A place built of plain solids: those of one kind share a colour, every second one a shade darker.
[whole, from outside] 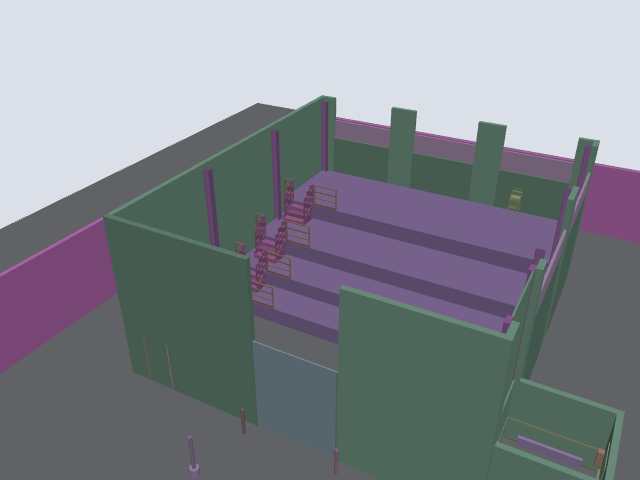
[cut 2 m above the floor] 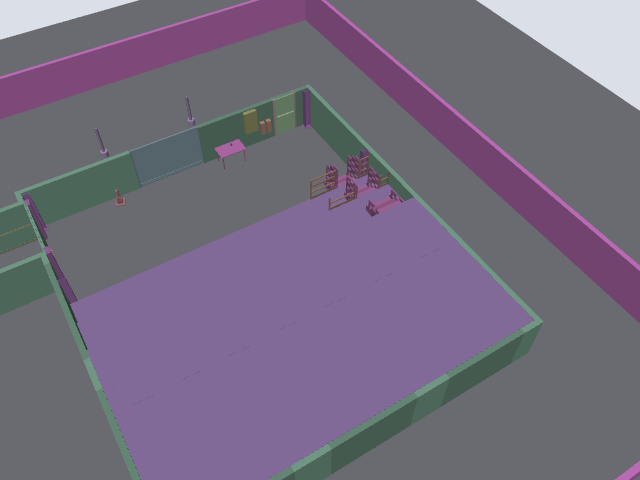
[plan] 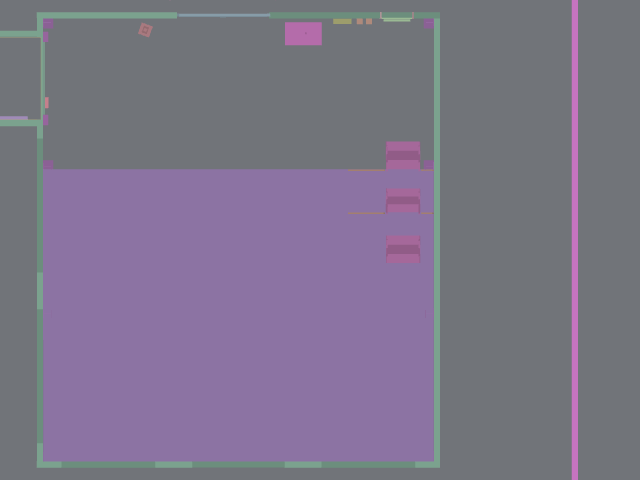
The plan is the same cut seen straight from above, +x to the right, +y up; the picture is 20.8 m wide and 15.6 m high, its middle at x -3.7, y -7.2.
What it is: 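A works' training theatre; one tall room, parted across its whole breadth into a front floor behind the doors, 3 rows toward the back wall and a gangway along that wall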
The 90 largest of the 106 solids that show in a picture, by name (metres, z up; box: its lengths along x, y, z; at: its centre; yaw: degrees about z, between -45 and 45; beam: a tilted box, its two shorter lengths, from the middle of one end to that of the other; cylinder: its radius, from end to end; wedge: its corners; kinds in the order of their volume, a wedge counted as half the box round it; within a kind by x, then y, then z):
{
 "raised_floor_bank_1": {"box": [12.7, 3.95, 2.75], "at": [-6.35, -12.43, 1.32]},
 "raised_floor_bank_2": {"box": [12.7, 2.5, 2.05], "at": [-6.35, -9.2, 0.97]},
 "raised_floor_bank_3": {"box": [12.7, 1.65, 1.37], "at": [-6.35, -7.12, 0.64]},
 "raised_floor_bank_4": {"box": [12.7, 1.4, 0.74], "at": [-6.35, -5.6, 0.32]},
 "wall_1": {"box": [0.2, 3.1, 2.55], "at": [-15.8, -1.95, 1.23]},
 "wall_2": {"box": [3.2, 0.2, 2.55], "at": [-14.3, -3.4, 1.23]},
 "wall_3": {"box": [3.2, 0.2, 2.55], "at": [-14.3, -0.5, 1.23]},
 "wall_4": {"box": [0.2, 0.81, 6.65], "at": [-12.8, -14.2, 3.27]},
 "wall_5": {"box": [0.2, 4.36, 4.6], "at": [-12.8, -11.62, 2.25]},
 "wall_6": {"box": [0.2, 1.21, 6.65], "at": [-12.8, -8.85, 3.27]},
 "wall_7": {"box": [0.2, 4.36, 4.6], "at": [-12.8, -6.08, 2.25]},
 "wall_8": {"box": [0.2, 0.61, 6.65], "at": [-12.8, -3.6, 3.27]},
 "wall_9": {"box": [0.2, 0.8, 6.65], "at": [-12.8, -0.2, 3.27]},
 "wall_10": {"box": [0.06, 2.7, 2.55], "at": [-12.73, -1.95, 1.23]},
 "wall_11": {"box": [0.06, 2.82, 6.65], "at": [-12.67, -1.95, 3.27]},
 "wall_12": {"box": [0.81, 0.2, 6.65], "at": [-12.5, -14.5, 3.27]},
 "wall_13": {"box": [4.56, 0.2, 6.65], "at": [-10.62, 0.1, 3.27]},
 "wall_14": {"box": [3.06, 0.2, 4.6], "at": [-10.57, -14.5, 2.25]},
 "wall_15": {"box": [1.21, 0.2, 6.65], "at": [-8.45, -14.5, 3.27]},
 "wall_16": {"box": [3.01, 0.2, 4.6], "at": [-6.35, -14.5, 2.25]},
 "wall_17": {"box": [1.21, 0.2, 6.65], "at": [-4.25, -14.5, 3.27]},
 "wall_18": {"box": [5.56, 0.2, 6.65], "at": [-2.58, 0.1, 3.27]},
 "wall_19": {"box": [3.06, 0.2, 4.6], "at": [-2.12, -14.5, 2.25]},
 "wall_20": {"box": [0.81, 0.2, 6.65], "at": [-0.2, -14.5, 3.27]},
 "wall_21": {"box": [0.2, 14.8, 6.65], "at": [0.1, -7.2, 3.27]},
 "yard_bound_1": {"box": [25.17, 0.2, 3.75], "at": [-7.9, -19.39, 1.82]},
 "yard_bound_2": {"box": [25.17, 0.2, 3.75], "at": [-7.9, 7.95, 1.82]},
 "yard_bound_3": {"box": [0.2, 27.53, 3.75], "at": [4.58, -5.72, 1.82]},
 "window_pane_1": {"box": [0.1, 4.35, 0.91], "at": [-12.85, -11.62, 4.99]},
 "window_pane_2": {"box": [0.1, 4.35, 0.91], "at": [-12.85, -6.08, 4.99]},
 "window_pane_3": {"box": [3.05, 0.1, 0.91], "at": [-10.57, -14.55, 4.99]},
 "window_pane_4": {"box": [3.0, 0.1, 0.91], "at": [-6.35, -14.55, 4.99]},
 "window_pane_5": {"box": [3.05, 0.1, 0.91], "at": [-2.12, -14.55, 4.99]},
 "door_landing_1": {"box": [1.12, 0.32, 0.53], "at": [-1.0, -10.31, 2.26]},
 "door_landing_2": {"box": [1.12, 0.32, 0.35], "at": [-1.0, -10.01, 2.17]},
 "door_landing_3": {"box": [1.12, 0.32, 0.17], "at": [-1.0, -9.71, 2.09]},
 "door_landing_4": {"box": [1.12, 0.32, 0.51], "at": [-1.0, -7.81, 1.57]},
 "door_landing_5": {"box": [1.12, 0.32, 0.34], "at": [-1.0, -7.51, 1.49]},
 "door_landing_6": {"box": [1.12, 0.32, 0.17], "at": [-1.0, -7.21, 1.41]},
 "door_landing_7": {"box": [1.12, 0.28, 0.47], "at": [-1.0, -6.18, 0.93]},
 "door_landing_8": {"box": [1.12, 0.28, 0.32], "at": [-1.0, -5.92, 0.85]},
 "door_landing_9": {"box": [1.12, 0.28, 0.16], "at": [-1.0, -5.66, 0.77]},
 "door_landing_10": {"box": [1.12, 0.32, 0.57], "at": [-1.0, -4.76, 0.23]},
 "door_landing_11": {"box": [1.12, 0.32, 0.4], "at": [-1.0, -4.46, 0.15]},
 "door_landing_12": {"box": [1.12, 0.32, 0.22], "at": [-1.0, -4.16, 0.06]},
 "roller_shutter_1": {"box": [0.11, 0.1, 3.65], "at": [-8.33, 0.11, 1.77]},
 "roller_shutter_2": {"box": [2.85, 0.1, 0.1], "at": [-6.85, 0.1, 0.0]},
 "roller_shutter_3": {"box": [2.86, 0.07, 0.12], "at": [-6.85, 0.1, 0.09]},
 "roller_shutter_4": {"box": [2.86, 0.06, 3.65], "at": [-6.85, 0.12, 1.77]},
 "roller_shutter_5": {"box": [0.11, 0.1, 3.65], "at": [-5.37, 0.11, 1.77]},
 "pier_1": {"box": [0.17, 0.34, 6.65], "at": [-12.62, -3.3, 3.27]},
 "pier_2": {"box": [0.17, 0.34, 6.65], "at": [-12.62, -0.6, 3.27]},
 "steel_column_1": {"box": [0.23, 0.012, 6.45], "at": [-12.56, -14.26, 3.17]},
 "steel_column_2": {"box": [0.23, 0.012, 6.45], "at": [-12.56, -9.6, 3.17]},
 "steel_column_3": {"box": [0.23, 0.012, 6.45], "at": [-12.56, -4.8, 3.17]},
 "steel_column_4": {"box": [0.23, 0.012, 6.45], "at": [-12.56, -0.14, 3.17]},
 "steel_column_5": {"box": [0.014, 0.26, 6.45], "at": [-12.44, -9.6, 3.17]},
 "steel_column_6": {"box": [0.014, 0.26, 6.45], "at": [-0.26, -14.26, 3.17]},
 "steel_column_7": {"box": [0.014, 0.26, 6.45], "at": [-0.26, -9.6, 3.17]},
 "steel_column_8": {"box": [0.014, 0.26, 6.45], "at": [-0.26, -4.8, 3.17]},
 "steel_column_9": {"box": [0.014, 0.26, 6.45], "at": [-0.26, -0.14, 3.17]},
 "steel_column_10": {"box": [0.23, 0.012, 6.45], "at": [-0.14, -14.26, 3.17]},
 "steel_column_11": {"box": [0.23, 0.012, 6.45], "at": [-0.14, -9.6, 3.17]},
 "steel_column_12": {"box": [0.23, 0.012, 6.45], "at": [-0.14, -4.8, 3.17]},
 "steel_column_13": {"box": [0.38, 0.38, 0.07], "at": [-0.14, -0.14, -0.02]},
 "steel_column_14": {"box": [0.23, 0.012, 6.45], "at": [-0.14, -0.14, 3.17]},
 "steel_column_15": {"box": [0.014, 0.26, 6.45], "at": [-0.02, -14.26, 3.17]},
 "steel_column_16": {"box": [0.014, 0.26, 6.45], "at": [-0.02, -9.6, 3.17]},
 "steel_column_17": {"box": [0.014, 0.26, 6.45], "at": [-0.02, -4.8, 3.17]},
 "steel_column_18": {"box": [0.014, 0.26, 6.45], "at": [-0.02, -0.14, 3.17]},
 "chair_stack_1": {"box": [0.46, 0.15, 0.71], "at": [-10.06, -14.11, 3.46]},
 "chair_stack_2": {"box": [0.43, 0.45, 0.54], "at": [-10.06, -13.96, 3.38]},
 "chair_stack_3": {"box": [0.4, 0.53, 0.33], "at": [-10.05, -13.97, 3.44]},
 "door_leaf_1": {"box": [0.044, 1.0, 2.15], "at": [-15.7, -1.95, 1.02]},
 "door_leaf_2": {"box": [1.0, 0.044, 2.15], "at": [-1.2, 0.0, 1.02]},
 "distribution_board_1": {"box": [0.6, 0.18, 1.1], "at": [-2.97, -0.09, 1.4]},
 "radiator_1": {"box": [2.0, 0.12, 0.38], "at": [-14.2, -3.24, 0.14]},
 "yard_canopy_post_1": {"cylinder": 0.16, "from": [-8.96, 2.76, -0.01], "to": [-8.96, 2.76, 0.29]},
 "yard_canopy_post_2": {"cylinder": 0.06, "from": [-8.96, 2.76, -0.01], "to": [-8.96, 2.76, 1.59]},
 "yard_canopy_post_3": {"cylinder": 0.16, "from": [-4.74, 2.76, -0.01], "to": [-4.74, 2.76, 0.29]},
 "yard_canopy_post_4": {"cylinder": 0.06, "from": [-4.74, 2.76, -0.01], "to": [-4.74, 2.76, 1.59]},
 "serv_ext_1": {"box": [0.19, 0.2, 0.6], "at": [-15.61, -2.98, 0.9]},
 "serv_ext_2": {"box": [0.2, 0.19, 0.64], "at": [-2.41, -0.1, 0.8]},
 "serv_ext_3": {"box": [0.2, 0.19, 0.64], "at": [-2.11, -0.1, 0.8]},
 "door_frame_1": {"box": [0.045, 0.22, 2.15], "at": [-1.72, 0.1, 1.02]},
 "door_frame_2": {"box": [0.045, 0.22, 2.15], "at": [-0.68, 0.1, 1.02]},
 "mess_table_1": {"box": [1.2, 0.75, 0.029], "at": [-4.24, -0.5, 0.73]},
 "yard_bollard_1": {"cylinder": 0.06, "from": [-8.57, 0.65, -0.05], "to": [-8.57, 0.65, 1.05]},
 "yard_bollard_2": {"cylinder": 0.06, "from": [-5.13, 0.65, -0.05], "to": [-5.13, 0.65, 1.05]},
 "cone_1": {"box": [0.38, 0.38, 0.1], "at": [-9.38, -0.38, 0.0], "yaw": -19.8}
}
